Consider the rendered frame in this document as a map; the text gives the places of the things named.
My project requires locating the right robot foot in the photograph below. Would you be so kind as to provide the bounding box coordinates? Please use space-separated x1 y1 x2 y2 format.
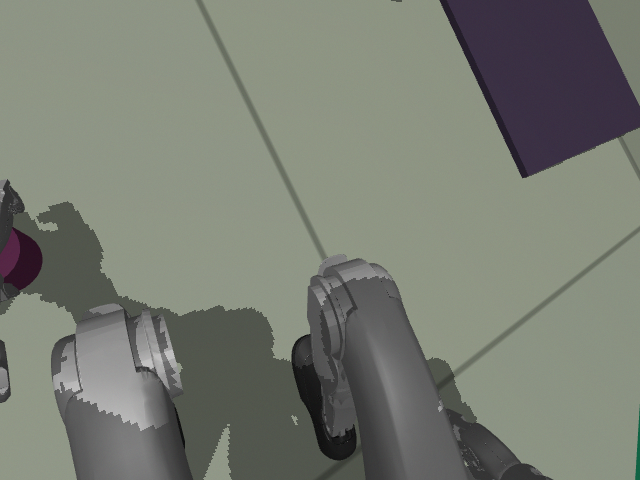
291 334 357 460

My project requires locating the left robot hand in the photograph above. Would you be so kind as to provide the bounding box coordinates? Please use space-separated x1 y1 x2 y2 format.
0 179 25 302

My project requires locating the right robot arm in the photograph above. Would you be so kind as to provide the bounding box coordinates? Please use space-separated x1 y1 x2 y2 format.
500 463 553 480

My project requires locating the right robot hand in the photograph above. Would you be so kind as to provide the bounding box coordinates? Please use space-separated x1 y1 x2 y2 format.
446 409 521 480

